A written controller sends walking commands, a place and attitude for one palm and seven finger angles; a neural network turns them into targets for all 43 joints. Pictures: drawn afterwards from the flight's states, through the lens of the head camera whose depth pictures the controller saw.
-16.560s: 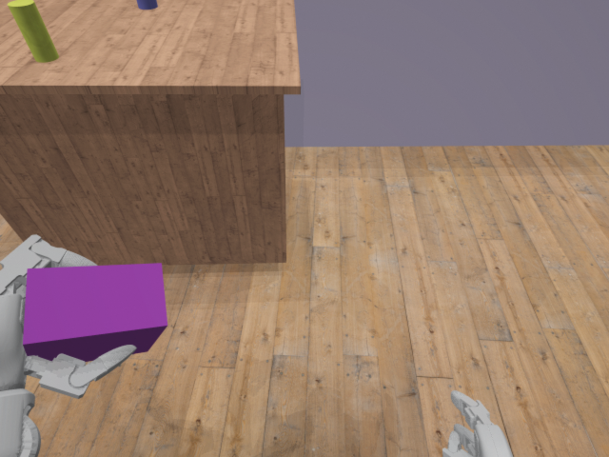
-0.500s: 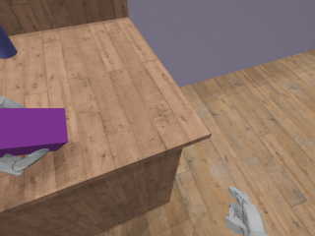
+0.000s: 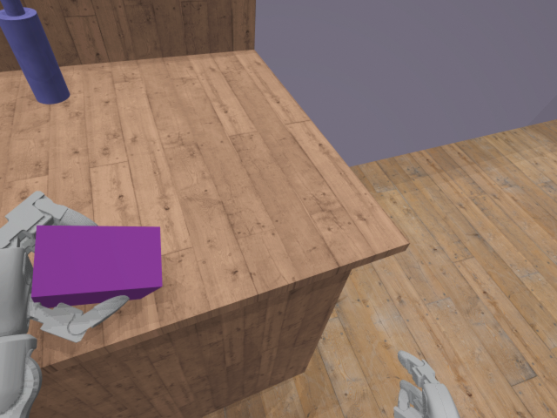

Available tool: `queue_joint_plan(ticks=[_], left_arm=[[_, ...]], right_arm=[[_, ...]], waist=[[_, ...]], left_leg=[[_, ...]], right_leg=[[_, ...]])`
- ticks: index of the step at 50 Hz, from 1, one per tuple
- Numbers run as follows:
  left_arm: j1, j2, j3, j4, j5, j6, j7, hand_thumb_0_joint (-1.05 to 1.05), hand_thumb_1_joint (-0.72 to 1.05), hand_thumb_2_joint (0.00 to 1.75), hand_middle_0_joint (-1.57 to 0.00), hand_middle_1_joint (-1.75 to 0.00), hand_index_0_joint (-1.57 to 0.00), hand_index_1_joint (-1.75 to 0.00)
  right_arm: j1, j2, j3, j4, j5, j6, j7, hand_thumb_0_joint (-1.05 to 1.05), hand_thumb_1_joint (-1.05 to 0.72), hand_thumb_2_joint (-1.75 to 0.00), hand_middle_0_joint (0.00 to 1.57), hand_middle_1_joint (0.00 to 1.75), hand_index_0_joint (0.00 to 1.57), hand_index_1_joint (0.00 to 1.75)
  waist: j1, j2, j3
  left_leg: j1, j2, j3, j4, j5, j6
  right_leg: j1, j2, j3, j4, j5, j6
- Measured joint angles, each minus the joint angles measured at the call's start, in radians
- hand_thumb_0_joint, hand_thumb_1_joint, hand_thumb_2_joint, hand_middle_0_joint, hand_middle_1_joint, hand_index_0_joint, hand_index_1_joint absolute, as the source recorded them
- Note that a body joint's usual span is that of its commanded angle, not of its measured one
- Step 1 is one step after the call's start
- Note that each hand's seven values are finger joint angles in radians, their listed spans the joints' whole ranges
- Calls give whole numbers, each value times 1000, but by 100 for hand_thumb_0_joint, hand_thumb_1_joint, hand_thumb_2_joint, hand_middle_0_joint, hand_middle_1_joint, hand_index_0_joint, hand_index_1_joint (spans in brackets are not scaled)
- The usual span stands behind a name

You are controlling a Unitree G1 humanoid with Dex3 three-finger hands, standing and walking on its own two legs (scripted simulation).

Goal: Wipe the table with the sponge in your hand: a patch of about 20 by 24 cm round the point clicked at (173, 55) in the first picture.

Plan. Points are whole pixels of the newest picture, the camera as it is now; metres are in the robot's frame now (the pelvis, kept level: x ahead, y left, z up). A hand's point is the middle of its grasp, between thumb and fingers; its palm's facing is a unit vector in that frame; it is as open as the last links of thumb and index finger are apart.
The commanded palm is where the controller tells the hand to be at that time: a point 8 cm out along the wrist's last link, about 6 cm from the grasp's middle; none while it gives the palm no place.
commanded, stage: come to a stop and stand still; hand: left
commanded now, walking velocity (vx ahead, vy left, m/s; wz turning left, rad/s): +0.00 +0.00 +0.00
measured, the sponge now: (114, 267) +0.23 +0.22 +0.14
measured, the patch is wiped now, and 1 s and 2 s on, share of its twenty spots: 0.00 0.00 0.00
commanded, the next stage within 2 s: look again from close up in 0.26 s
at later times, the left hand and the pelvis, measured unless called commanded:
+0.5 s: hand (80, 259) +0.23 +0.25 +0.16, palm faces +0.41 -0.84 -0.36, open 10.5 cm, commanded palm +0.17 +0.28 +0.18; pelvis +0.02 -0.01 +0.00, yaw +1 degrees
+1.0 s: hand (105, 263) +0.23 +0.22 +0.16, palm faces +0.41 -0.84 -0.36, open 10.4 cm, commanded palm +0.17 +0.25 +0.18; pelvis +0.02 -0.03 +0.00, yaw +1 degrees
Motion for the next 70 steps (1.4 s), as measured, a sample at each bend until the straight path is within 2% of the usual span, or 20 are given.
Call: queue_joint_plan(ticks=[9,21,38,50,51,52,53,55,58,62,65,70], left_arm=[[23,42,24,-28,-19,0,-8,-2,-52,103,-66,-137,-69,-136],[44,35,20,-50,-29,21,-4,-2,-52,103,-66,-137,-69,-136],[52,19,5,-25,-34,30,8,-2,-52,103,-66,-137,-69,-135],[62,20,6,-27,-42,32,12,-2,-52,103,-66,-137,-69,-135],[13,52,17,-24,-3,35,-10,-2,-52,103,-66,-136,-70,-135],[-64,101,40,13,16,6,-31,-2,-52,103,-66,-136,-70,-135],[-133,133,62,62,6,-17,-36,-2,-53,103,-66,-136,-70,-135],[-199,141,104,116,-21,-14,-29,-2,-53,103,-66,-136,-70,-135],[-127,93,122,79,-52,-6,-13,-2,-52,103,-66,-136,-70,-135],[44,41,35,-6,-54,-18,-32,-2,-52,103,-66,-136,-70,-135],[84,43,4,-24,-57,-26,-40,-2,-53,103,-66,-136,-70,-135],[33,52,39,-15,-61,-28,-29,-2,-53,103,-66,-136,-70,-134]], right_arm=[[-30,0,-5,-5,0,18,6,1,-90,-90,20,30,20,30],[-51,-10,-14,-15,8,49,3,1,-90,-90,20,30,20,30],[-37,-21,-16,-6,12,45,-18,1,-90,-90,20,30,20,30],[-29,-29,-21,10,11,39,-22,1,-90,-90,20,30,20,30],[-16,-29,-26,2,3,26,-24,1,-90,-90,20,30,20,30],[-8,-27,-23,6,1,11,-25,1,-90,-90,20,30,20,30],[-13,-24,-18,12,8,7,-17,1,-90,-90,20,30,20,30],[-28,-25,-15,7,15,10,3,1,-90,-90,20,30,20,30],[-45,-29,-17,-14,22,12,31,1,-90,-90,20,30,20,30],[-34,-24,-17,-23,19,15,26,1,-90,-90,20,30,20,30],[-19,-20,-13,-14,13,20,5,1,-90,-90,20,30,20,30],[-13,-25,-12,8,10,19,-11,1,-90,-90,20,30,20,30]], waist=[[-8,1,19],[-2,16,25],[-2,28,2],[-12,34,-4],[2,33,2],[16,22,5],[23,12,11],[20,15,15],[-9,43,6],[-32,52,-13],[-30,33,-15],[-13,16,-4]], left_leg=[[13,-5,-3,-10,-7,-6],[13,4,-17,7,-22,-14],[6,27,-34,10,-18,-23],[-5,36,-39,16,-23,-30],[-18,39,-45,30,-26,-30],[-37,39,-50,39,-26,-30],[-45,36,-52,41,-22,-33],[-55,36,-42,51,-23,-37],[-56,43,-17,61,-37,-32],[-43,46,2,49,-46,-32],[-36,45,-2,42,-47,-29],[-28,43,-17,42,-51,-27]], right_leg=[[15,-5,-1,-13,-7,3],[31,3,-15,-23,-13,7],[36,27,-32,-45,1,-19],[28,37,-37,-45,-3,-32],[22,40,-44,-42,-4,-31],[4,39,-51,-31,-6,-33],[-10,35,-53,-16,-10,-37],[-30,35,-45,10,-18,-41],[-40,41,-20,22,-22,-35],[-33,46,2,12,-23,-31],[-24,45,-2,6,-26,-32],[-8,44,-16,-6,-30,-32]])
